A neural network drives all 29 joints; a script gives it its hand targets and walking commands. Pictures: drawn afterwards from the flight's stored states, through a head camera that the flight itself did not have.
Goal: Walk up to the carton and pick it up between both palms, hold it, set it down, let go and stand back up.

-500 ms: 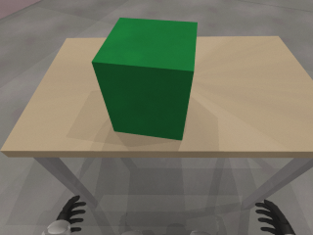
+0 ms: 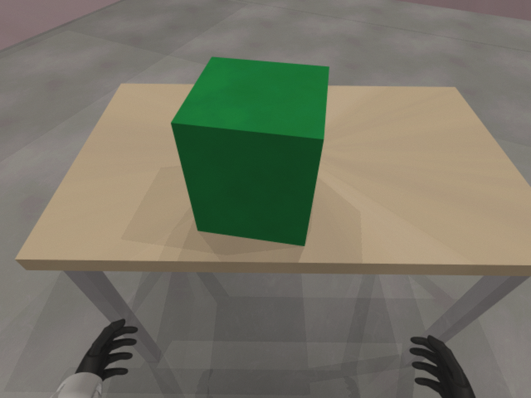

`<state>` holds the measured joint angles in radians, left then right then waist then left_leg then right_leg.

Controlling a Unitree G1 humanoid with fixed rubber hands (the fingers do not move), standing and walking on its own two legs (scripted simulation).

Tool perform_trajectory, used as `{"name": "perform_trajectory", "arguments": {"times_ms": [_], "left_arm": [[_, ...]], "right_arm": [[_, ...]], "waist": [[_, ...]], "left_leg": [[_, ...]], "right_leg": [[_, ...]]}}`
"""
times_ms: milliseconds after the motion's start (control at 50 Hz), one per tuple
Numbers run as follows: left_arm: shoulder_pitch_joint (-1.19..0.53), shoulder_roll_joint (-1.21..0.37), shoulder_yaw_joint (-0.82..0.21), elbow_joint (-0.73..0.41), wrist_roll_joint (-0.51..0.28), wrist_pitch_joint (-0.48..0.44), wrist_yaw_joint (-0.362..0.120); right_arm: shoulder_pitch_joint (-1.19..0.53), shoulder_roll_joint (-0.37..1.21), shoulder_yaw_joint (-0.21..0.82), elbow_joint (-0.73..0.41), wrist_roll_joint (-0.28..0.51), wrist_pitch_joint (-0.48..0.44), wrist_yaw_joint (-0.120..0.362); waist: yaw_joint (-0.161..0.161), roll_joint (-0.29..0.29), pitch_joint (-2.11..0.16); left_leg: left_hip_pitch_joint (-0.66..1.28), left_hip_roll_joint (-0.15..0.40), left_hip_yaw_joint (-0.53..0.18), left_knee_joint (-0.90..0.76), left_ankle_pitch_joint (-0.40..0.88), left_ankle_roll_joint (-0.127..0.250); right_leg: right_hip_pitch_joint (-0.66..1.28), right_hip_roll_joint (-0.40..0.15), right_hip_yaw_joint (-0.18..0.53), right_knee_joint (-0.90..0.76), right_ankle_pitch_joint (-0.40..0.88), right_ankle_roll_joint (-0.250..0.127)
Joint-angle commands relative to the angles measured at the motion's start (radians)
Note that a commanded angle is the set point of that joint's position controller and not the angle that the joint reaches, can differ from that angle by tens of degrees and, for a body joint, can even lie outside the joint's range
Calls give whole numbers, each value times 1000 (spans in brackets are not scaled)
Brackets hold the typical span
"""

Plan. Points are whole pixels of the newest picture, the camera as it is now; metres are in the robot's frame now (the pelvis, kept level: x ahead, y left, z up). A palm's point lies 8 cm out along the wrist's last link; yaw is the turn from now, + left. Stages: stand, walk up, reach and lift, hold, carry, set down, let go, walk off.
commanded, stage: reach and lift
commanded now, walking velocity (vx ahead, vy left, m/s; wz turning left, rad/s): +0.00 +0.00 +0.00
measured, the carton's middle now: (259, 153) +0.50 +0.05 +0.10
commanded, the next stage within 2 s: none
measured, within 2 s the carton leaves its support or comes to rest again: neither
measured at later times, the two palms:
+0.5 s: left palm (77, 353) +0.18 +0.27 +0.02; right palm (454, 373) +0.16 -0.19 +0.05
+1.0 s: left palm (73, 321) +0.20 +0.27 +0.08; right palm (440, 337) +0.18 -0.17 +0.10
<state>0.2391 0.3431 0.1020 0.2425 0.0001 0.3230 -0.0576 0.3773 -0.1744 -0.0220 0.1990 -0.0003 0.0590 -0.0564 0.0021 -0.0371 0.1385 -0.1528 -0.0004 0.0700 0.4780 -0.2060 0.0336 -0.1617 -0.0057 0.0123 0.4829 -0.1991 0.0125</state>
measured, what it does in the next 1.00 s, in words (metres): stands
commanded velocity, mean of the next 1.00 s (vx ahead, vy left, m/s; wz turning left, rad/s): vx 0.00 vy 0.00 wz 0.00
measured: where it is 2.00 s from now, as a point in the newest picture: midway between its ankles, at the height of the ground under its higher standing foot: outside the picture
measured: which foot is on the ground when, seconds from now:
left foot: down 0.00-1.00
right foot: down 0.00-1.00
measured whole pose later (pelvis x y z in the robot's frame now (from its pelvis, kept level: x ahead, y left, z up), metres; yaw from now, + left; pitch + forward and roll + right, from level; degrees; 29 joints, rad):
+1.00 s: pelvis +0.01 +0.00 +0.00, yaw +0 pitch -7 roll +0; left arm 0.29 0.49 0.10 -0.23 -0.19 0.34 -0.17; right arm 0.51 -0.05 0.10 -0.55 0.09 0.44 -0.30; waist 0.08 -0.05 0.07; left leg -0.11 0.01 0.07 0.44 -0.20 0.02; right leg -0.07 0.01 0.01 0.44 -0.24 -0.01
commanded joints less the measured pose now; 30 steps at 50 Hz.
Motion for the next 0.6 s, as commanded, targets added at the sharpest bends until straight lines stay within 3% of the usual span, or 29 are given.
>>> {"name": "perform_trajectory", "arguments": {"times_ms": [0, 60, 140, 180, 200, 240, 280, 300, 340, 420, 460, 500, 540, 560, 580], "left_arm": [[23, 199, 66, -298, -59, -59, -21], [30, 205, 70, -278, -71, -68, -56], [-18, 226, 79, -274, -112, -84, -82], [-25, 253, 97, -296, -114, -89, -90], [-32, 255, 100, -276, -126, -84, -96], [-59, 307, 138, -294, -152, -63, -118], [-88, 350, 156, -373, -190, -25, -118], [-99, 351, 158, -385, -207, 2, -115], [-97, 348, 136, -411, -223, 35, -114], [-116, 346, 124, -490, -222, 48, -109], [-132, 350, 132, -524, -205, 46, -100], [-113, 323, 107, -550, -221, 35, -94], [-60, 284, 64, -525, -206, -3, -90], [-30, 266, 60, -551, -198, -27, -92], [-21, 268, 68, -537, -191, -37, -101]], "right_arm": [[103, -25, 34, -330, 71, 26, -55], [120, -5, 50, -424, 82, 76, -87], [114, 44, 78, -532, 81, 155, -120], [117, 63, 98, -591, 98, 183, -136], [116, 79, 96, -590, 97, 205, -143], [145, 123, 140, -641, 123, 247, -177], [178, 157, 168, -704, 159, 279, -201], [159, 159, 177, -739, 170, 288, -216], [145, 165, 160, -742, 180, 310, -230], [110, 138, 132, -833, 191, 322, -242], [111, 129, 142, -827, 210, 331, -237], [72, 119, 109, -825, 196, 345, -221], [59, 69, 50, -809, 173, 364, -197], [79, 47, 55, -809, 185, 357, -190], [81, 39, 54, -789, 181, 360, -190]], "waist": [[47, 187, -150], [59, 146, -139], [77, 100, -120], [102, 100, -113], [97, 72, -102], [113, -62, -60], [113, -133, -55], [120, -161, -50], [100, -108, -15], [95, -18, -46], [103, 64, -62], [93, 174, -51], [68, 335, -73], [66, 350, -100], [69, 347, -95]], "left_leg": [[-402, 126, 67, -379, -251, 58], [-458, 140, 69, -372, -279, 79], [-432, 130, 70, -351, -332, 86], [-418, 118, 78, -324, -280, 84], [-385, 110, 72, -300, -289, 78], [-163, 46, 94, -185, -169, 50], [154, -23, 82, -56, -26, -3], [264, -35, 65, -24, 9, -18], [312, -27, 41, -24, 0, -31], [200, 22, 13, -79, -112, -8], [96, 45, 0, -122, -177, 5], [-112, 107, -16, -247, -309, 34], [-468, 204, -36, -425, -483, 85], [-576, 234, -41, -445, -461, 100], [-591, 224, -29, -440, -453, 98]], "right_leg": [[630, 104, -39, -6, 161, 22], [684, 106, -37, 3, 153, 27], [618, 72, -8, -45, -15, 33], [591, 42, 35, -74, -57, 26], [536, 20, 48, -102, -124, 23], [280, -75, 121, -227, -306, -22], [-77, -192, 190, -364, -491, -92], [-202, -220, 197, -406, -553, -100], [-271, -219, 182, -411, -530, -101], [-161, -169, 123, -324, -418, -99], [-32, -150, 115, -275, -366, -87], [180, -66, 50, -176, -219, -53], [550, 75, -37, 4, -6, 9], [687, 105, -43, 67, 98, 20], [716, 107, -34, 58, 100, 19]]}}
